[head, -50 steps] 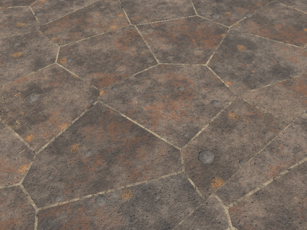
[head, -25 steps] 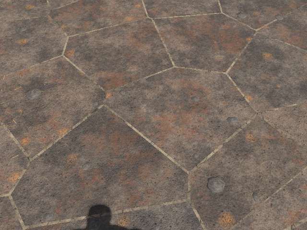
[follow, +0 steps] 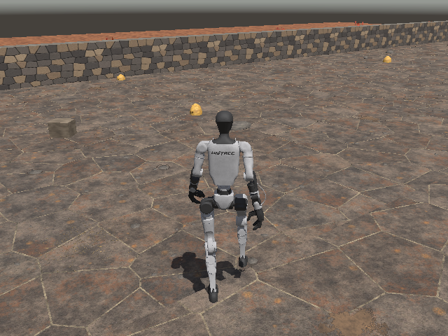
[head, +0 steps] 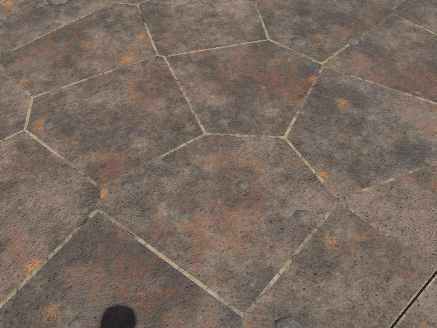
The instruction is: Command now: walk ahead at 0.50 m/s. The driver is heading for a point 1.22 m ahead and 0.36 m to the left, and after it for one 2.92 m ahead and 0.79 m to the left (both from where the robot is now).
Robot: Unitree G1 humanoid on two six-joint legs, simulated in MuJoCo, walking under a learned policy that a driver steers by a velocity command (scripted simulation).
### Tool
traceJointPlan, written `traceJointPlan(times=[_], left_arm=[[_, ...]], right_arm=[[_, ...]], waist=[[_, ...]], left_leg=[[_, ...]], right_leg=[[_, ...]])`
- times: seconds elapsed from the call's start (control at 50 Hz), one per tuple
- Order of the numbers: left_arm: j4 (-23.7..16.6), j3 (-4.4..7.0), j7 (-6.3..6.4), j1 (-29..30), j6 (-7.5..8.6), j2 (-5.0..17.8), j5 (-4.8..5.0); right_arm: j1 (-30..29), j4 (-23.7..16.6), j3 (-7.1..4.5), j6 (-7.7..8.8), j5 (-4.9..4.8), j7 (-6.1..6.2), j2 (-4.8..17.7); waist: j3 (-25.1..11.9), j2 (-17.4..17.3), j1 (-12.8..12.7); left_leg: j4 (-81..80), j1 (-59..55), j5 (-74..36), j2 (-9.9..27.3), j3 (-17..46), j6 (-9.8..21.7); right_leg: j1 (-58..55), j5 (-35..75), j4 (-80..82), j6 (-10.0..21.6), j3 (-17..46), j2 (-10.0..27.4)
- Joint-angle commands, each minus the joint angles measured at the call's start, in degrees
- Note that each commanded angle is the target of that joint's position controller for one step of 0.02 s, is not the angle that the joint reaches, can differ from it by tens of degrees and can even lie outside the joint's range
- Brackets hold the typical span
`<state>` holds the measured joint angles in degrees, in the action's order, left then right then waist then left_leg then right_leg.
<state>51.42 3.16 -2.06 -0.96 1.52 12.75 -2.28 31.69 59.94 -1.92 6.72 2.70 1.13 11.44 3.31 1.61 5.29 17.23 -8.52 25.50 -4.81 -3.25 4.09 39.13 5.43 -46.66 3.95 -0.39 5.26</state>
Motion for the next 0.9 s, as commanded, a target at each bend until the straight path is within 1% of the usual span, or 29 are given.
traceJointPlan(times=[0.02, 0.04, 0.08, 0.12, 0.16, 0.18, 0.2, 0.22, 0.24, 0.26, 0.28, 0.3, 0.32, 0.34, 0.36, 0.42, 0.48, 0.52, 0.58, 0.62, 0.66, 0.68, 0.7, 0.72, 0.74, 0.76, 0.8, 0.82, 0.9], left_arm=[[-9.60, 0.20, -0.44, 16.74, 2.64, 3.01, 0.10], [-9.00, -0.03, -1.02, 14.30, 2.39, 2.34, 0.55], [-6.46, -0.03, -2.15, 7.39, 1.37, 1.60, 1.30], [-3.72, 0.54, -1.31, 0.67, 1.07, 3.90, 0.04], [2.01, 1.66, 0.37, -15.01, 1.88, 6.28, -1.01], [4.94, 2.79, 0.85, -24.75, 2.39, 8.93, -2.22], [7.26, 3.63, 0.54, -28.68, 2.81, 12.96, -2.26], [6.59, 2.93, -0.07, -31.69, 3.65, 13.38, -1.05], [6.12, 2.72, -0.55, -31.09, 3.12, 10.79, 0.35], [5.30, 3.47, 0.37, -26.65, 2.71, 12.50, 0.40], [2.72, 1.54, 1.14, -18.88, 2.80, 6.23, 0.38], [3.04, 1.20, 2.30, -17.60, 3.54, 7.09, 0.75], [4.98, 0.81, 2.52, -19.08, 4.02, 5.94, 0.61], [5.90, 0.46, 2.60, -21.16, 4.50, 5.02, 0.79], [6.35, 0.34, 2.71, -21.56, 4.75, 4.94, 0.56], [5.36, 0.07, 2.41, -20.77, 5.27, 4.38, 1.04], [4.72, -0.29, 2.38, -21.41, 5.23, 3.31, 2.15], [5.47, -0.19, 2.57, -24.83, 5.15, 4.15, 2.32], [6.96, 0.09, 3.13, -29.35, 4.47, 4.94, 1.31], [7.09, 0.43, 3.55, -29.75, 3.97, 6.29, 0.71], [6.44, 0.66, 3.68, -28.22, 3.00, 7.71, 0.54], [4.19, 0.33, 3.47, -26.69, 3.10, 7.15, 1.07], [0.12, -0.79, 1.92, -28.17, 3.82, 1.86, 2.54], [-0.80, 0.56, 1.79, -19.64, 4.13, 7.11, 1.09], [-2.89, 0.53, 1.64, -15.64, 4.75, 6.24, 1.65], [-2.61, 0.43, 1.80, -15.31, 5.07, 5.64, 1.46], [-1.99, 0.55, 2.11, -17.52, 3.06, 4.86, -0.09], [-1.97, 0.67, 1.93, -18.05, 1.95, 4.56, -0.47], [-5.09, 0.62, 1.22, -10.59, 0.53, 4.08, -0.49]], right_arm=[[5.12, 0.30, -0.99, 1.78, 0.11, 0.48, 5.82], [0.95, -0.87, -0.89, 1.94, 0.10, 0.09, 6.09], [-1.79, -0.78, -0.43, 1.21, -1.20, -0.20, 5.80], [-0.61, -0.08, -0.56, 0.55, -1.01, -0.01, 7.11], [0.80, 1.59, -1.04, -0.74, -0.57, 0.61, 8.19], [-0.31, 1.83, -1.62, -1.39, -1.67, 0.61, 8.75], [-0.30, 1.44, -1.93, -1.85, -2.19, 1.04, 5.74], [11.14, 0.96, -1.35, -1.24, -6.04, 1.90, 3.15], [7.64, 1.17, -1.25, -0.95, -6.08, 2.50, 5.28], [2.90, -0.76, -0.69, -1.86, -4.62, 2.25, 4.87], [-4.13, -1.27, -1.20, -2.25, -1.56, 1.06, 7.04], [-7.58, -3.08, -1.55, -2.67, -0.54, -0.19, 5.59], [-10.03, -3.64, -1.26, -3.62, 0.88, -1.03, 4.46], [-10.74, -3.67, -1.06, -4.50, 1.14, -1.69, 2.50], [-10.55, -3.41, -0.50, -4.84, 0.72, -2.07, 0.64], [-16.58, -6.69, 0.12, -4.51, -0.36, -2.68, 0.44], [-24.93, -9.26, 0.84, -4.05, -1.32, -3.31, 0.37], [-29.70, -11.02, 0.77, -4.15, -1.66, -3.60, 0.98], [-34.72, -13.39, 0.28, -3.84, -1.23, -3.70, 1.48], [-33.18, -13.46, -0.44, -3.50, -0.72, -3.64, 2.09], [-20.07, -9.79, -1.87, -2.97, -0.45, -3.47, 3.51], [-10.34, -7.85, -3.61, -2.66, 0.51, -2.92, 8.37], [-5.97, -7.98, -5.40, -3.22, 0.47, -2.29, 15.61], [-4.80, -7.28, -5.13, -4.39, -1.40, -2.08, 14.01], [-10.18, -7.83, -4.79, -4.71, -1.53, -1.67, 12.99], [-13.76, -8.28, -4.22, -4.65, -1.71, -1.72, 10.28], [-18.37, -9.23, -3.49, -4.03, -2.43, -1.67, 7.36], [-18.09, -9.40, -3.32, -3.57, -2.52, -1.80, 6.99], [-13.30, -8.63, -4.20, -3.03, -2.75, -1.68, 10.19]], waist=[[10.37, -3.19, 2.17], [9.94, -0.76, 1.14], [6.55, -1.92, -0.59], [3.51, -0.53, -2.35], [-2.32, -0.79, -8.47], [-5.57, 1.82, -14.09], [-7.89, 9.82, -13.38], [-20.73, 13.99, -6.84], [-24.72, 8.32, -10.18], [-23.66, 11.10, -9.60], [-15.01, -1.35, -7.52], [-9.17, 3.25, -6.14], [-5.09, -0.03, -4.49], [-2.92, -0.71, -3.76], [-2.77, -0.54, -2.51], [-1.79, 2.30, -1.63], [-0.65, 2.89, -3.67], [0.38, 1.91, -5.63], [3.63, 1.31, -7.27], [1.94, 1.69, -6.47], [-5.31, 1.26, -0.81], [-11.66, -2.40, 3.13], [-18.11, -17.59, 1.16], [-16.48, -5.80, 3.04], [-8.34, -5.37, 0.74], [-4.66, -1.66, -1.93], [-2.83, -2.66, -6.50], [-3.42, -3.27, -7.03], [-2.42, -3.77, -6.07]], left_leg=[[-0.51, -1.28, -23.72, 15.01, 9.73, 7.05], [-0.53, 7.82, -18.26, 12.66, 7.51, 6.14], [3.14, 15.30, -16.32, 11.63, 5.77, 5.15], [15.75, 9.95, -21.61, 9.57, 5.34, 4.84], [40.33, 8.36, -32.59, 7.81, 5.20, 4.86], [59.54, 16.48, -27.67, 4.98, 3.05, 3.91], [84.02, 33.79, 18.20, -2.21, 2.44, 2.42], [88.57, 49.62, 21.56, 0.03, 12.79, 1.81], [85.89, 54.00, 14.10, 2.76, 12.20, 1.51], [87.33, 59.15, 8.83, 5.02, 7.85, 0.95], [76.49, 54.08, -2.16, 7.62, 6.29, 0.52], [69.01, 50.76, -6.50, 8.10, 7.20, -0.29], [63.94, 46.35, -6.74, 9.70, 8.12, -1.84], [59.48, 44.20, -6.58, 10.66, 8.28, -2.88], [56.68, 42.08, -8.54, 10.75, 7.88, -3.58], [43.66, 42.01, -18.57, 10.90, 7.92, -2.69], [29.08, 36.63, -29.24, 9.00, 2.94, -0.72], [25.16, 37.40, -29.50, 8.05, 1.26, 0.05], [20.00, 41.10, -22.29, 7.01, -0.67, 1.97], [17.81, 37.58, -14.57, 4.20, -3.19, 3.72], [13.20, 22.14, -13.29, 0.03, -4.29, 6.72], [11.03, 7.85, -12.11, 7.96, 7.67, 10.47], [4.35, -10.30, -13.17, 26.37, 40.94, 21.28], [0.33, -11.03, -11.12, 24.28, 44.50, 19.28], [0.21, -3.98, -15.20, 23.23, 35.59, 17.26], [-1.04, 4.04, -22.16, 20.59, 30.25, 14.73], [-2.75, 15.13, -30.38, 15.57, 22.45, 11.80], [-3.13, 17.29, -32.44, 14.38, 21.00, 11.63], [-5.41, 19.43, -32.27, 12.12, 19.18, 11.53]], right_leg=[[12.29, 11.70, 13.57, 0.05, 0.19, 1.18], [1.04, 18.85, 19.53, 0.47, -1.84, 0.41], [-15.70, 27.14, 21.34, 1.56, -2.11, -0.37], [-20.63, 24.21, 23.71, 1.50, -2.56, -1.53], [-32.40, 22.72, 29.01, 1.79, -3.78, -2.21], [-45.46, 24.22, 31.91, 2.04, -4.38, -0.87], [-57.49, 38.49, 20.91, 2.77, 1.48, 6.39], [-77.57, 64.14, 0.61, 5.33, 11.74, 18.86], [-76.30, 54.05, 5.89, 7.30, 17.27, 20.03], [-67.85, 10.70, 16.83, 13.95, 26.30, 22.39], [-50.76, -13.30, 27.10, 10.69, 23.21, 16.09], [-39.12, -8.42, 28.98, 12.97, 23.76, 18.92], [-29.59, -0.76, 29.50, 12.81, 22.43, 17.17], [-23.85, 0.43, 29.81, 12.45, 19.96, 15.76], [-20.39, 1.51, 30.93, 11.94, 17.13, 14.03], [-18.94, 7.27, 32.54, 9.62, 7.58, 10.48], [-20.49, 3.51, 35.11, 5.68, -0.98, 6.36], [-26.11, 0.92, 36.11, 4.93, -1.84, 7.57], [-36.21, 2.04, 34.57, 4.79, -3.66, 9.36], [-40.80, 16.49, 27.28, 4.26, -6.15, 9.67], [-39.07, 28.03, 7.92, 2.99, -10.06, 8.19], [-27.79, 14.92, -8.21, 0.83, -11.65, 7.07], [-2.91, -32.85, -31.47, -2.41, -10.95, -5.57], [6.10, -34.08, -33.50, -1.65, 0.84, -5.49], [9.11, -29.03, -31.38, -1.43, 1.40, -2.37], [5.29, -25.38, -25.60, -1.53, 1.56, -0.38], [-3.84, -24.32, -18.84, -2.97, 1.84, 1.32], [-6.28, -24.34, -17.33, -3.70, 1.41, 0.91], [-4.22, -16.97, -9.48, -6.17, 0.17, 0.53]])
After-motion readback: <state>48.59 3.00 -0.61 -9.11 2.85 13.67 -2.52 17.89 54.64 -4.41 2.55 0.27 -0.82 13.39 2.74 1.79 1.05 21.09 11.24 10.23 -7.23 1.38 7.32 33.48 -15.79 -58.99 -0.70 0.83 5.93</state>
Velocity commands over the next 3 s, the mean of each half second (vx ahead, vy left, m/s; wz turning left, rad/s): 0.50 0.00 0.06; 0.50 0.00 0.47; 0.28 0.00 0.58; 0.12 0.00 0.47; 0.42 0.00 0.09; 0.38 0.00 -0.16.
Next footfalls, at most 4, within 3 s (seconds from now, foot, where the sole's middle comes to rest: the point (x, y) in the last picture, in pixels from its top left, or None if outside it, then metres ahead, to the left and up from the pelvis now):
0.18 right None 0.33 -0.15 -0.91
0.68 left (197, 313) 0.57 0.05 -0.91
1.20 right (214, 225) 0.90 -0.04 -0.91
1.68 left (166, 264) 0.76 0.15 -0.91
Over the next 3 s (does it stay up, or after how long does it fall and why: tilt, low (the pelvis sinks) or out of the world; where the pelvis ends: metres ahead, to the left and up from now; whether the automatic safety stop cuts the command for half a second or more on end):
stays up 1.05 0.38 -0.12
